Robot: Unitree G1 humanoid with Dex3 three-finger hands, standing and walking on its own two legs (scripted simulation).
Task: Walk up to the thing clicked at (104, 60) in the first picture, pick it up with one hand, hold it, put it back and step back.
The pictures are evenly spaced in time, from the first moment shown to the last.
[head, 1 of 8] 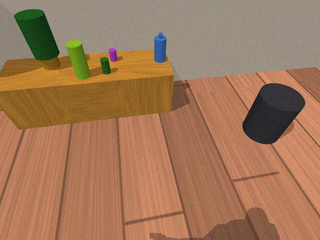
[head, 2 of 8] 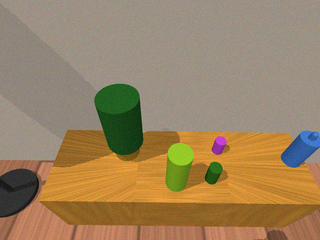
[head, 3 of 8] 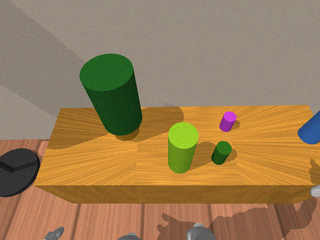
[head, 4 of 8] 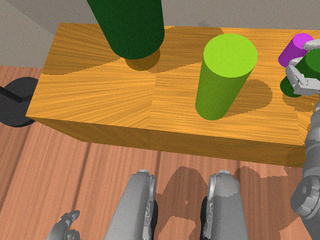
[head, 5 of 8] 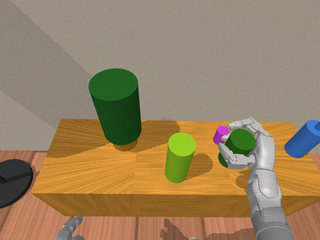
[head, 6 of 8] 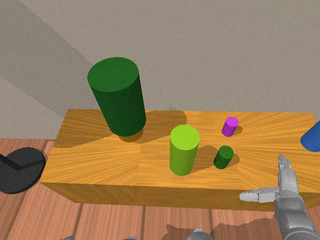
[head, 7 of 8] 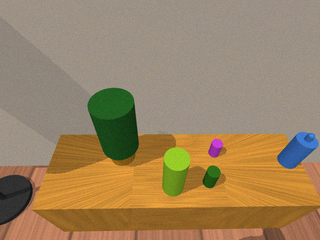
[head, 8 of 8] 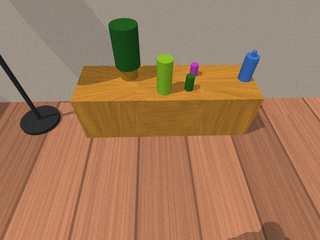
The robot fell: no
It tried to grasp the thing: yes
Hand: right
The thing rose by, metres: 0.34
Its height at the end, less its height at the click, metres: +0.00
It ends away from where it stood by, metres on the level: 0.00
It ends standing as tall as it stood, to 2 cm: yes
